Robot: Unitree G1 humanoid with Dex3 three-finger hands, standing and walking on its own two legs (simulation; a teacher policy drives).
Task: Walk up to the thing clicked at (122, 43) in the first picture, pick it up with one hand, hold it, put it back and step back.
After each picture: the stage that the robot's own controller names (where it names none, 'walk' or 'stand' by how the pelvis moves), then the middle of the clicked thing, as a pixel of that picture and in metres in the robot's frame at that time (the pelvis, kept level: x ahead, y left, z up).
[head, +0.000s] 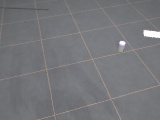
stand; (121, 46) +1.38 -0.40 -0.72
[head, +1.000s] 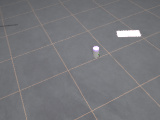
walk; (96, 52) +1.30 +0.00 -0.69
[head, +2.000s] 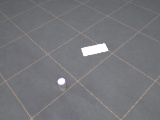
walk; (62, 84) +0.81 +0.28 -0.72
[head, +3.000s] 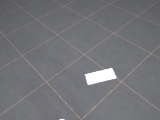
walk; out of the picture +0.46 +0.25 -0.72
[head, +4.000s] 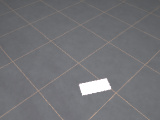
stand; out of the picture +0.38 +0.22 -0.72
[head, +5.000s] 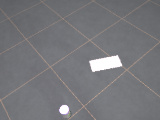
walk; (65, 112) +0.46 +0.24 -0.70
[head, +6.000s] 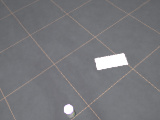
stand; (69, 111) +0.44 +0.20 -0.69
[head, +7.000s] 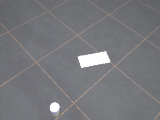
walk; (55, 109) +0.45 +0.20 -0.68
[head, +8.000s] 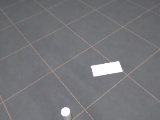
stand; (66, 114) +0.51 +0.21 -0.70
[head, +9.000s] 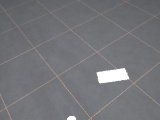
stand; out of the picture +0.45 +0.15 -0.71
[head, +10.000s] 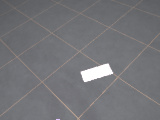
walk; out of the picture +0.43 +0.30 -0.69
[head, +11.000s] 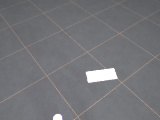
stand; out of the picture +0.48 +0.23 -0.70
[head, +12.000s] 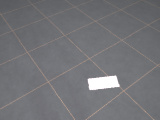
stand; out of the picture +0.44 +0.22 -0.72
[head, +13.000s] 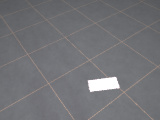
stand; out of the picture +0.44 +0.22 -0.73
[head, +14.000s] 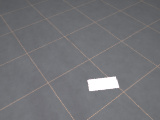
go down; out of the picture +0.44 +0.22 -0.72
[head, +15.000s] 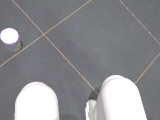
go down; (11, 41) +0.53 +0.24 -0.31
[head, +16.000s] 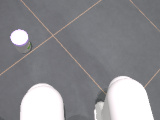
approach; (21, 42) +0.53 +0.23 -0.30
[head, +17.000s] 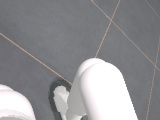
close in; out of the picture +0.51 +0.28 -0.23
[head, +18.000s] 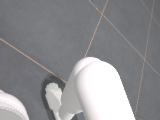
close; out of the picture +0.50 +0.30 -0.24
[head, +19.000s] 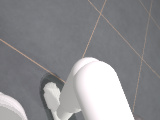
close; out of the picture +0.49 +0.28 -0.25
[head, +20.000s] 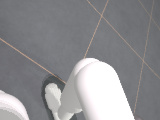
close; out of the picture +0.48 +0.28 -0.25
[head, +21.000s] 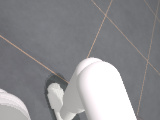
lift; out of the picture +0.48 +0.28 -0.25
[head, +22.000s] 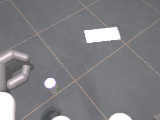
lift; (52, 86) +0.51 +0.20 -0.51
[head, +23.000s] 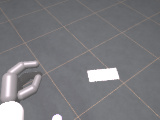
lift; out of the picture +0.46 +0.20 -0.67
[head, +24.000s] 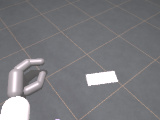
hold; out of the picture +0.45 +0.20 -0.68
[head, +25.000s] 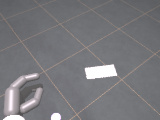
hold; out of the picture +0.46 +0.21 -0.67
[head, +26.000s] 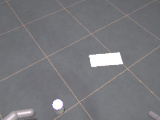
stand; (58, 107) +0.47 +0.19 -0.61
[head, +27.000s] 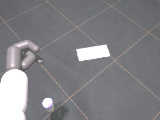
crouch; (48, 105) +0.46 +0.21 -0.62
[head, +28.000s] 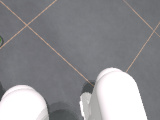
lower; out of the picture +0.53 +0.24 -0.28
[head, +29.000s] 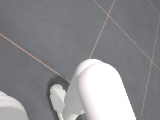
lower; out of the picture +0.51 +0.30 -0.25
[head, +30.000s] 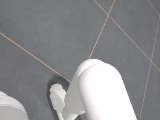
lower; out of the picture +0.51 +0.30 -0.25
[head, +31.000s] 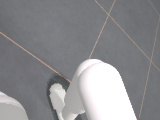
lower; out of the picture +0.51 +0.30 -0.25
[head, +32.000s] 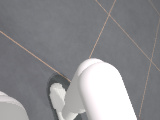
lower; out of the picture +0.51 +0.30 -0.26
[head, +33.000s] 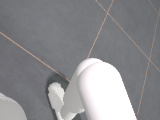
open; out of the picture +0.50 +0.29 -0.26
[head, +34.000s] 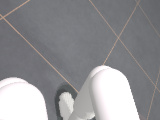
stand; out of the picture +0.51 +0.27 -0.26
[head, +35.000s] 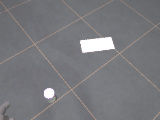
stand; (50, 95) +0.48 +0.20 -0.58
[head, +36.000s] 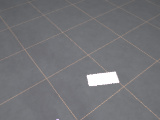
stand; out of the picture +0.46 +0.20 -0.66
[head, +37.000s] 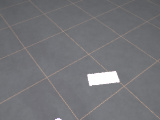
stand; out of the picture +0.46 +0.20 -0.67
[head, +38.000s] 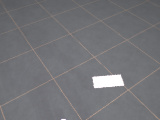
stand; out of the picture +0.47 +0.19 -0.71
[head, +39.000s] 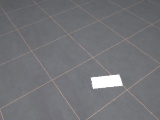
stand; out of the picture +0.45 +0.21 -0.72
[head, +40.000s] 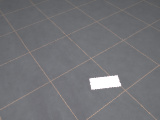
stand; out of the picture +0.45 +0.21 -0.73
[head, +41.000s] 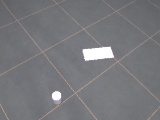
walk; (57, 98) +0.52 +0.16 -0.71
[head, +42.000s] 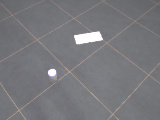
walk; (52, 75) +0.73 +0.28 -0.70
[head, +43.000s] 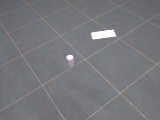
stand; (70, 61) +1.08 +0.26 -0.70
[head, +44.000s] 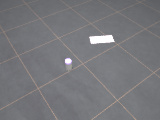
stand; (68, 64) +1.05 +0.20 -0.71
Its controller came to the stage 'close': yes
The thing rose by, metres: 0.01
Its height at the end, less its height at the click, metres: +0.00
